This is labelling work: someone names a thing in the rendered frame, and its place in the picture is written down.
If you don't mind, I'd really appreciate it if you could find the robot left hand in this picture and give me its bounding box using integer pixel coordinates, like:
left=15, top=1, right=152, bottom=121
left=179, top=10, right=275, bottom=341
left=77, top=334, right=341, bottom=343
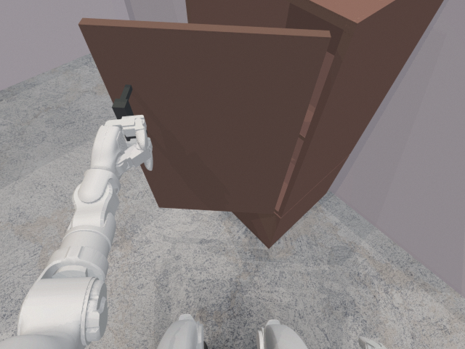
left=90, top=115, right=153, bottom=180

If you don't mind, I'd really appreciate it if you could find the handle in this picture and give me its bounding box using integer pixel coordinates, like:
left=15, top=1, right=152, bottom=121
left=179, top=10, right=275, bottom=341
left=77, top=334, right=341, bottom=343
left=112, top=84, right=147, bottom=141

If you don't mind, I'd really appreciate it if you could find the left robot upper arm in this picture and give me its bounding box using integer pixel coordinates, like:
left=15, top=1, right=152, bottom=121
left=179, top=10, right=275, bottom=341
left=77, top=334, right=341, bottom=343
left=0, top=277, right=108, bottom=349

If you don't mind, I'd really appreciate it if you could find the cupboard door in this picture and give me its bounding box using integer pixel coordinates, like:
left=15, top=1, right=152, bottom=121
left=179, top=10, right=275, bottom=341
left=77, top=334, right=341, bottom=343
left=78, top=18, right=331, bottom=214

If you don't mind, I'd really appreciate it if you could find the left robot forearm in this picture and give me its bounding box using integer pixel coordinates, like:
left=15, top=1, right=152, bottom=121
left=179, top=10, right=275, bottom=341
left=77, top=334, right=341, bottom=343
left=17, top=169, right=121, bottom=336

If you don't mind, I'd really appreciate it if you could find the left robot thigh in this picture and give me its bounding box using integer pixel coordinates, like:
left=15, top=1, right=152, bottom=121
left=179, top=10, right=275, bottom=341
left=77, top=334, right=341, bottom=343
left=156, top=319, right=203, bottom=349

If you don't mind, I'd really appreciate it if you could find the left robot shin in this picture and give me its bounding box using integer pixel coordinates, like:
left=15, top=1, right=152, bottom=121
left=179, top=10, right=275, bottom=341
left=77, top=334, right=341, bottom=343
left=178, top=314, right=194, bottom=321

